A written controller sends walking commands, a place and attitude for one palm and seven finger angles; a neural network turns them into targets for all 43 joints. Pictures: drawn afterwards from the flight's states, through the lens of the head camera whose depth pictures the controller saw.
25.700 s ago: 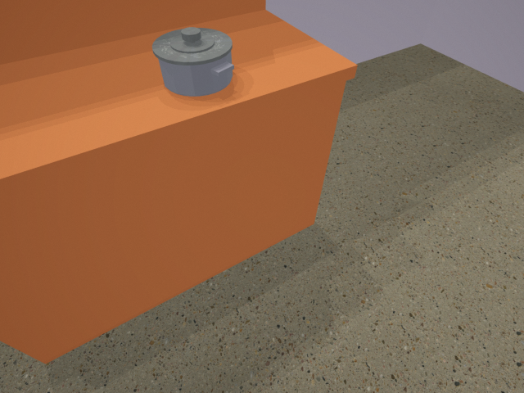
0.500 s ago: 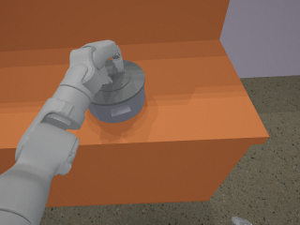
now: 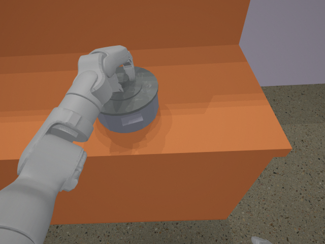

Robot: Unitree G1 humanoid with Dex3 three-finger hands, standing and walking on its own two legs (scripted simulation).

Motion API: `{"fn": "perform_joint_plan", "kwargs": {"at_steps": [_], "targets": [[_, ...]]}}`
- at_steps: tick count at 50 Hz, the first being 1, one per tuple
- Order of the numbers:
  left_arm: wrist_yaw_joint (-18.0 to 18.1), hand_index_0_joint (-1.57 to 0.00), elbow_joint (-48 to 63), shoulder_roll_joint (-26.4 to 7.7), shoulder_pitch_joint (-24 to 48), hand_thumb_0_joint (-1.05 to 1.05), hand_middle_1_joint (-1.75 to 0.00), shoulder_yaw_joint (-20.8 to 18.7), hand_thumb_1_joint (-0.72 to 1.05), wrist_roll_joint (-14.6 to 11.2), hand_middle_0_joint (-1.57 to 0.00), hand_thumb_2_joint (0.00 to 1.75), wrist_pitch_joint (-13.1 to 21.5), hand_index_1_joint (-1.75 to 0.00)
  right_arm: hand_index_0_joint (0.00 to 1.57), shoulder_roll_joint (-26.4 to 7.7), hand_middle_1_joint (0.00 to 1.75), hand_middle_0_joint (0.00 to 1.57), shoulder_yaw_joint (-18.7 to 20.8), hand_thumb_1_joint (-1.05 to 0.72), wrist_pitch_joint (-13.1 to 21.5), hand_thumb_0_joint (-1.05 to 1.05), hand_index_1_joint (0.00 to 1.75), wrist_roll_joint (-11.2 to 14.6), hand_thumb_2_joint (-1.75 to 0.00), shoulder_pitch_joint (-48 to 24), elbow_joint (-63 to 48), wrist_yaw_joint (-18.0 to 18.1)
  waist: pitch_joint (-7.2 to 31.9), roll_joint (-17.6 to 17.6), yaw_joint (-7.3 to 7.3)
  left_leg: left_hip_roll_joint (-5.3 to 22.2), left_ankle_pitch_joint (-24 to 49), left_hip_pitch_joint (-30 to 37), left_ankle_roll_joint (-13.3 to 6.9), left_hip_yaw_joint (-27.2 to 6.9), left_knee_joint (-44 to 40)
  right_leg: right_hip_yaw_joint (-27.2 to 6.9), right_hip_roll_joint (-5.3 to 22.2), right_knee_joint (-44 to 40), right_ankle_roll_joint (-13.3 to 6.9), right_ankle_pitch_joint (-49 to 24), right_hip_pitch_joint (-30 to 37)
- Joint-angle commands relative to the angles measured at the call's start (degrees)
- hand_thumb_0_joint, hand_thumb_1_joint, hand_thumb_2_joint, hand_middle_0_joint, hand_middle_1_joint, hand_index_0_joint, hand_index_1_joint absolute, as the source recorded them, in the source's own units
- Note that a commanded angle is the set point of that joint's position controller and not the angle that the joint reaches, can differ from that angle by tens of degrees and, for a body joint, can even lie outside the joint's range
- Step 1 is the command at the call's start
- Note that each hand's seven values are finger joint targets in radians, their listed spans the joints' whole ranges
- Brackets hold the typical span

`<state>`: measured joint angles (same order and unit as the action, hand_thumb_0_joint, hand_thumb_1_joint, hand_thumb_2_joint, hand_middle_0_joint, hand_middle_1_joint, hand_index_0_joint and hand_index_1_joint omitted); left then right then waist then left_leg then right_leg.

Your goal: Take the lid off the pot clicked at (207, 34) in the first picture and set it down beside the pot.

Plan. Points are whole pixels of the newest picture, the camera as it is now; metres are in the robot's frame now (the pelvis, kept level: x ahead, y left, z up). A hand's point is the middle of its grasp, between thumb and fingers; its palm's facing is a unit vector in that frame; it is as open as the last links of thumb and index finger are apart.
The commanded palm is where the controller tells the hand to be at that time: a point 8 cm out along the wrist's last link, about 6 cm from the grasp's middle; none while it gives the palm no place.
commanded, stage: close the fingers and squeeze the knob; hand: left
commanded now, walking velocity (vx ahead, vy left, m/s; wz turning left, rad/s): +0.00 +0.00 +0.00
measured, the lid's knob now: (120, 80) +0.49 +0.11 +0.15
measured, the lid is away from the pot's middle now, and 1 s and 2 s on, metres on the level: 0.00 0.01 0.02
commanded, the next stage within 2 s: lift the lid straight up in 0.38 s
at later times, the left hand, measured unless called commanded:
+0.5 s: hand (114, 79) +0.46 +0.12 +0.17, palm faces -0.37 -0.12 -0.92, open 7.8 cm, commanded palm +0.45 +0.12 +0.24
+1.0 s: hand (113, 68) +0.47 +0.11 +0.20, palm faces -0.31 -0.11 -0.94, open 7.8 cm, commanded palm +0.45 +0.12 +0.28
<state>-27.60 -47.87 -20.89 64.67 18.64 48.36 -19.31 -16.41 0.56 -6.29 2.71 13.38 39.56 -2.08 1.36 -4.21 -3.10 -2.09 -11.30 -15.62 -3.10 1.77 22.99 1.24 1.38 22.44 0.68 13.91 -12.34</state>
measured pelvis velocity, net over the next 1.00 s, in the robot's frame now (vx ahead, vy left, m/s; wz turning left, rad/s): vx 0.00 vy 0.00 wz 0.00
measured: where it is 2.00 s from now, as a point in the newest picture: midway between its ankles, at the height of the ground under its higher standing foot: outside the picture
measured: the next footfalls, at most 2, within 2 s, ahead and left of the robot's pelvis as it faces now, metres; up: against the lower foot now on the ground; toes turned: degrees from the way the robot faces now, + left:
none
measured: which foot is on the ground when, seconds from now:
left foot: down 0.00-1.00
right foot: down 0.00-1.00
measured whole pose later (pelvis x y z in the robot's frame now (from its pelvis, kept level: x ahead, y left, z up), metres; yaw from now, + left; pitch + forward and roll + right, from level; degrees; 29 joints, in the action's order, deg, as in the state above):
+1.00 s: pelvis +0.00 +0.00 +0.00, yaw +0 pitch +4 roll +0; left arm -29.7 -46.9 -22.3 67.7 17.9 48.3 -20.3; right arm -16.3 0.6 -4.6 2.5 13.3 40.0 -1.8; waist 1.2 -4.3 -3.1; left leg -2.1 -11.1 -14.5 -3.2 1.9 22.0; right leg 1.0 1.4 21.4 0.7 13.6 -11.2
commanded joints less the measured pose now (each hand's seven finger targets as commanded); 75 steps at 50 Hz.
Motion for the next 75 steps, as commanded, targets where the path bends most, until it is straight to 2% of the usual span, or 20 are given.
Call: {"fn": "perform_joint_plan", "kwargs": {"at_steps": [1,7,10,13,16,21,25,28,36,40,43,50,53,55,56,61,65,66,71,75], "targets": [[1.49,-0.73,6.17,-12.03,31.92,0.00,-1.03,-5.12,0.45,0.74,-0.79,0.86,0.15,-1.00,0.20,-7.53,0.30,0.20,2.20,-0.90,1.55,0.00,0.30,0.40,-0.90,-1.90,-5.93,0.94,18.58,8.57,-1.09,-1.88,13.98,12.44,-1.91,-2.95,-0.45,0.72,-4.06,-1.37,-2.86,-20.37,1.41],[1.70,-0.75,11.20,-12.99,31.17,0.00,-1.05,-6.27,0.51,1.90,-0.82,0.88,1.15,-1.01,0.20,-7.20,0.30,0.20,2.47,-0.90,2.37,0.00,0.30,-0.16,-0.90,-2.11,-7.32,0.61,25.25,5.08,-0.02,-1.57,19.81,16.06,-1.76,-3.67,1.12,0.05,-3.81,-0.09,-3.27,-24.29,3.35],[1.07,-0.77,8.23,-9.37,29.22,0.00,-1.06,-3.48,0.54,0.79,-0.83,0.90,0.85,-1.02,0.20,-7.26,0.30,0.20,2.56,-0.90,1.67,0.00,0.30,0.24,-0.90,-1.74,-6.82,0.73,20.68,7.84,-0.94,-1.41,17.90,14.01,-1.82,-3.04,0.41,0.96,-4.04,-1.05,-3.03,-23.22,2.11],[1.60,-0.78,4.98,-14.43,30.38,0.00,-1.07,-7.05,0.57,1.38,-0.85,0.91,0.36,-1.03,0.20,-7.68,0.30,0.20,2.21,-0.90,1.72,0.00,0.30,0.31,-0.90,-1.51,-6.19,1.09,18.30,8.74,-0.69,-1.89,13.60,11.88,-1.98,-2.79,-0.25,0.55,-4.21,-1.54,-2.82,-20.58,1.85],[1.49,-0.80,7.76,-10.72,32.83,0.00,-1.07,-3.78,0.60,1.11,-0.86,0.93,0.65,-1.03,0.20,-7.29,0.30,0.20,2.32,-0.90,1.69,0.00,0.30,0.23,-0.90,-1.91,-6.39,1.01,20.21,5.90,-1.19,-1.87,15.04,13.51,-1.89,-3.04,0.10,0.56,-4.04,-1.07,-3.06,-21.10,1.33],[1.60,-0.82,4.08,-14.71,30.53,0.00,-1.09,-7.14,0.64,1.69,-0.88,0.94,0.90,-1.04,0.20,-7.76,0.30,0.20,2.21,-0.90,1.63,0.00,0.30,0.24,-0.90,-1.33,-6.22,1.22,19.84,8.26,-0.67,-1.83,13.63,11.99,-1.87,-2.77,-0.13,0.41,-4.04,-1.28,-2.89,-20.63,2.54],[1.39,-0.82,10.59,-10.17,34.61,0.00,-1.09,-3.46,0.65,1.18,-0.89,0.95,1.34,-1.05,0.20,-7.30,0.30,0.20,2.78,-0.90,1.76,0.00,0.30,0.07,-0.90,-1.65,-6.88,1.02,23.94,4.89,-1.15,-1.44,17.28,15.37,-1.92,-3.27,0.67,0.37,-3.80,-0.88,-3.27,-22.55,1.92],[1.79,-0.83,9.51,-14.14,35.31,0.00,-1.09,-6.41,0.65,2.20,-0.90,0.95,0.86,-1.05,0.20,-7.51,0.30,0.20,2.58,-0.90,2.03,0.00,0.30,0.05,-0.90,-1.35,-6.28,1.15,23.20,5.44,-1.03,-1.42,17.14,15.73,-1.85,-3.67,0.65,0.33,-4.24,-0.92,-3.29,-22.27,1.86],[1.67,-0.83,12.33,-15.48,41.13,0.00,-1.10,-6.73,0.65,1.70,-0.90,0.96,0.77,-1.05,0.20,-7.27,0.30,0.20,2.60,-0.90,3.39,0.00,0.30,-0.12,-0.90,-1.33,-5.96,1.66,25.00,5.40,-1.10,-1.37,17.14,16.69,-2.12,-4.39,0.41,-0.20,-4.09,-0.92,-3.29,-22.65,2.39],[1.15,-0.83,11.80,-12.90,38.65,0.00,-1.10,-5.44,0.65,1.39,-0.90,0.96,0.39,-1.05,0.20,-7.36,0.30,0.20,2.88,-0.90,3.77,0.00,0.30,-0.27,-0.90,-0.90,-5.84,1.39,25.62,4.87,-0.99,-0.98,20.44,17.77,-1.95,-4.58,0.74,0.19,-4.04,-0.96,-3.46,-23.64,2.12],[1.02,-0.83,12.20,-16.02,37.28,0.00,-1.10,-8.15,0.65,1.92,-0.90,0.96,0.06,-1.05,0.20,-7.45,0.30,0.20,2.62,-0.90,4.09,0.00,0.30,-0.24,-0.90,-1.68,-6.07,1.09,26.35,6.24,-0.17,-1.31,22.65,17.89,-1.98,-4.37,0.96,0.03,-4.01,-0.42,-3.19,-26.35,3.93],[-0.05,-0.83,13.38,-11.23,37.82,0.00,-1.10,-3.95,0.65,0.64,-0.90,0.96,-1.06,-1.05,0.20,-7.35,0.30,0.20,2.55,-0.90,3.19,0.00,0.30,0.20,-0.90,-2.75,-6.46,0.78,22.16,5.74,-0.76,-1.22,21.36,17.38,-1.96,-3.87,-0.01,0.62,-3.99,-1.67,-3.15,-24.45,2.54],[0.30,-0.83,16.44,-15.98,41.76,0.00,-1.10,-7.10,0.65,1.60,-0.90,0.96,-1.00,-1.05,0.20,-7.16,0.30,0.20,2.21,-0.90,4.00,0.00,0.30,0.06,-0.90,-3.38,-6.84,0.98,25.23,6.11,-0.24,-1.47,20.95,18.31,-1.98,-4.44,0.05,-0.02,-3.96,-1.17,-3.19,-24.90,4.20],[0.05,-0.83,15.04,-13.91,41.35,0.00,-1.10,-5.76,0.65,0.89,-0.90,0.96,-1.25,-1.05,0.20,-7.32,0.30,0.20,2.32,-0.90,3.65,0.00,0.30,-0.01,-0.90,-3.06,-6.42,1.17,24.56,5.39,-0.55,-1.37,21.55,18.14,-2.03,-4.18,-0.01,0.34,-3.87,-1.52,-3.27,-25.46,4.05],[0.24,-0.83,16.86,-16.43,43.00,0.00,-1.10,-7.31,0.65,1.69,-0.90,0.96,-1.15,-1.05,0.20,-7.17,0.30,0.20,2.19,-0.90,4.02,0.00,0.30,0.09,-0.90,-3.35,-6.59,1.01,25.38,5.49,-0.15,-1.28,21.72,18.77,-1.73,-4.51,-0.16,0.20,-4.03,-1.13,-3.20,-24.98,4.44],[-0.39,-0.83,13.45,-15.21,40.05,0.00,-1.10,-6.66,0.65,1.58,-0.90,0.96,-1.73,-1.05,0.20,-7.19,0.30,0.20,1.95,-0.90,3.69,0.00,0.30,0.19,-0.90,-4.10,-6.73,0.91,23.31,7.80,0.28,-1.56,19.88,16.75,-1.78,-3.89,-0.77,0.36,-3.85,-1.61,-3.11,-24.37,4.88],[-0.82,-0.83,14.09,-12.46,41.03,0.00,-1.10,-4.43,0.65,0.78,-0.90,0.96,-2.02,-1.05,0.20,-7.08,0.30,0.20,2.01,-0.90,3.61,0.00,0.30,0.29,-0.90,-4.65,-7.03,0.91,23.01,5.51,-0.17,-1.52,19.37,17.62,-1.91,-3.79,-0.56,0.35,-3.65,-2.03,-3.31,-23.43,3.92],[-0.69,-0.83,16.64,-15.35,43.26,0.00,-1.10,-6.05,0.65,1.56,-0.90,0.96,-1.79,-1.05,0.20,-7.14,0.30,0.20,1.76,-0.90,3.80,0.00,0.30,0.29,-0.90,-4.91,-7.23,0.79,24.31,5.92,0.19,-1.59,19.07,17.95,-1.65,-4.18,-0.84,0.16,-3.81,-1.77,-3.23,-23.17,4.83],[-1.00,-0.83,14.06,-16.10,45.41,0.00,-1.10,-6.02,0.65,1.51,-0.90,0.96,-2.04,-1.05,0.20,-7.20,0.30,0.20,1.43,-0.90,3.84,0.00,0.30,0.48,-0.90,-5.01,-6.77,1.28,22.31,6.89,-0.06,-1.83,16.01,16.45,-1.77,-4.05,-1.64,0.12,-3.79,-2.34,-3.17,-21.30,4.45],[-1.13,-0.83,10.14,-13.10,45.43,0.00,-1.10,-4.21,0.65,0.82,-0.90,0.96,-2.16,-1.05,0.20,-7.26,0.30,0.20,1.47,-0.90,3.96,0.00,0.30,0.54,-0.90,-4.29,-5.85,1.60,20.73,6.53,-0.69,-1.60,13.99,15.96,-1.74,-3.97,-2.00,0.55,-3.78,-2.90,-3.28,-19.18,3.13]]}}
